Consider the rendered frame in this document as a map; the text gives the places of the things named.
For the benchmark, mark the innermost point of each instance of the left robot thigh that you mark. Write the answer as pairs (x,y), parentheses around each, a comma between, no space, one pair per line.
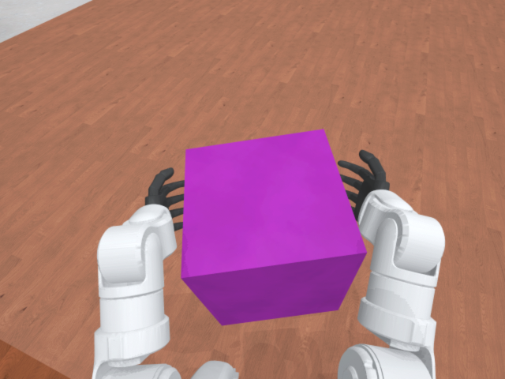
(216,370)

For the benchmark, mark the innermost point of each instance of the right robot forearm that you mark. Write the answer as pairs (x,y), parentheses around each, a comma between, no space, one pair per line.
(405,265)

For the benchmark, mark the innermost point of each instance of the left robot forearm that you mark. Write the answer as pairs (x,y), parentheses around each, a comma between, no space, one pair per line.
(131,281)

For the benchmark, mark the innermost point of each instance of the robot right upper arm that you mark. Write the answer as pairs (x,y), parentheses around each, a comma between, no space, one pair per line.
(363,361)

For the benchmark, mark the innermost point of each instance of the right robot hand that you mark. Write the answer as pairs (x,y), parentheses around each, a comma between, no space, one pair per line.
(372,181)

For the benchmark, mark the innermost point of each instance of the left robot hand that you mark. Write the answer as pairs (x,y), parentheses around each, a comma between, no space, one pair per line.
(157,194)

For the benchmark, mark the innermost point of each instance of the carton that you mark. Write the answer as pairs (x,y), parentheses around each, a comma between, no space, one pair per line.
(268,230)

